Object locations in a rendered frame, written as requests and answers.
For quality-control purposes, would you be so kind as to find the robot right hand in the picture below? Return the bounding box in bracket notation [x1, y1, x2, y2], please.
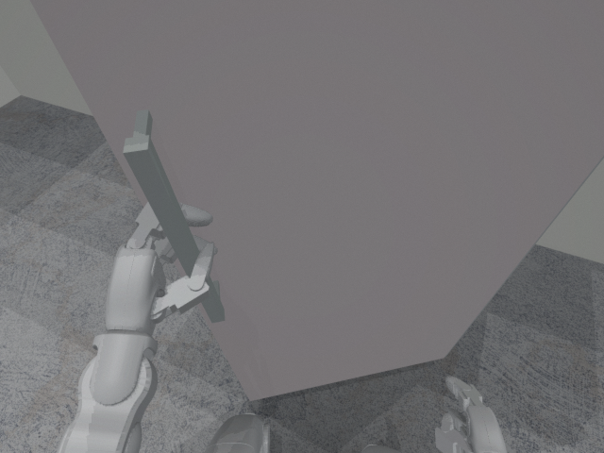
[435, 376, 507, 453]

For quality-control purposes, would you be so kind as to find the robot left hand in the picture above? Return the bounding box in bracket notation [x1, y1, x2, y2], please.
[106, 202, 218, 336]

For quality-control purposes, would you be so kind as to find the handle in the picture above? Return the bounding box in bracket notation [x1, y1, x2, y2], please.
[123, 109, 225, 323]

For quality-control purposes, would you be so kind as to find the left robot thigh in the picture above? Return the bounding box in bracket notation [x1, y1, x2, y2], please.
[204, 414, 270, 453]

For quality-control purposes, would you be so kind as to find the fridge door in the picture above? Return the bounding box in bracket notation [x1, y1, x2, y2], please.
[30, 0, 604, 401]

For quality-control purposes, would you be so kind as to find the robot left forearm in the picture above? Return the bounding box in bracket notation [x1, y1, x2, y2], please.
[57, 330, 158, 453]

